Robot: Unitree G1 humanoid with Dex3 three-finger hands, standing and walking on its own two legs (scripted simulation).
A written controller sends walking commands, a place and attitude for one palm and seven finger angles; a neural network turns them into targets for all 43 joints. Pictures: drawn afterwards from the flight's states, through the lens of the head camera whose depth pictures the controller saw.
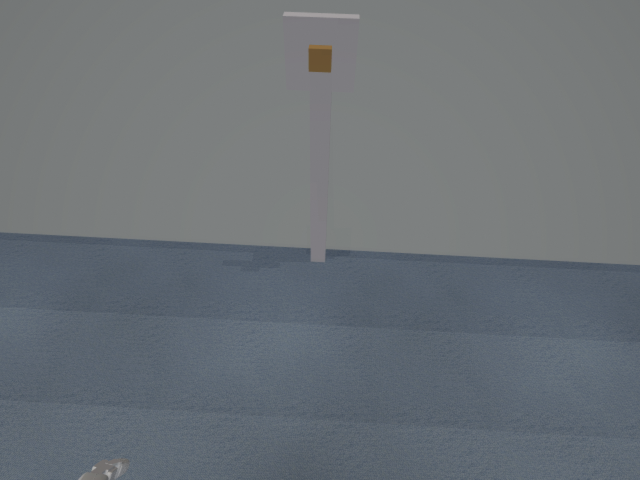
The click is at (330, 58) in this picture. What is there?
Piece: button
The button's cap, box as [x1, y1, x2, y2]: [309, 45, 331, 72]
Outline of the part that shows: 309,45 309,71 330,72 331,46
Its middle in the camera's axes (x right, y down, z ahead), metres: +0.00 -0.45 +0.96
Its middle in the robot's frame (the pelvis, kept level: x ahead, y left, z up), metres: +1.03 +0.06 +0.08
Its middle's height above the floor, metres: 0.85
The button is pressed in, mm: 0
